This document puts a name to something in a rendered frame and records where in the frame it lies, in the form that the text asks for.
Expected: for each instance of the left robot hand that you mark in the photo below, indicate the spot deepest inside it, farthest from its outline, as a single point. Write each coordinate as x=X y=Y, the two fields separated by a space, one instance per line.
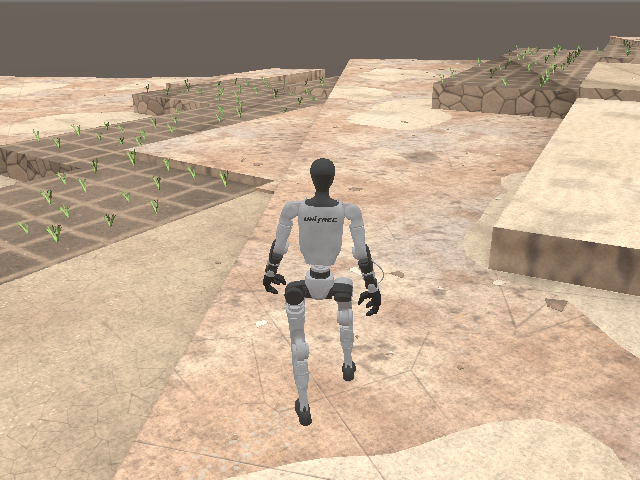
x=277 y=279

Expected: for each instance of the robot right forearm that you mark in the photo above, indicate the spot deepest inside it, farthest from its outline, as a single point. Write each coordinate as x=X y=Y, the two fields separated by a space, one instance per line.
x=368 y=274

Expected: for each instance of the robot left shin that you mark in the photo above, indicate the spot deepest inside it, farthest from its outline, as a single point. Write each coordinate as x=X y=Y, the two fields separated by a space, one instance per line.
x=301 y=377

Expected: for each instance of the left robot upper arm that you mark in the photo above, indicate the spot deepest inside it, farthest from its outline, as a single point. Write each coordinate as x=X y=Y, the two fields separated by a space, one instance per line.
x=289 y=211

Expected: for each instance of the right robot hand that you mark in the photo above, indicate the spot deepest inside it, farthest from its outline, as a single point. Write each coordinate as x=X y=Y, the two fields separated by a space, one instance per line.
x=375 y=301

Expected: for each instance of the robot right foot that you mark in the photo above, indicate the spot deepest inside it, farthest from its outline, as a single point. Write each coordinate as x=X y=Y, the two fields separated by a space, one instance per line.
x=348 y=373

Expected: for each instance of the right robot upper arm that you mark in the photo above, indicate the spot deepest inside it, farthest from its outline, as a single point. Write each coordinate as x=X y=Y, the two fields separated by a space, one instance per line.
x=352 y=212

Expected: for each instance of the robot left forearm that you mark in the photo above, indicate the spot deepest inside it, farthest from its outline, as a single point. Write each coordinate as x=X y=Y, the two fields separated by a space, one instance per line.
x=273 y=262

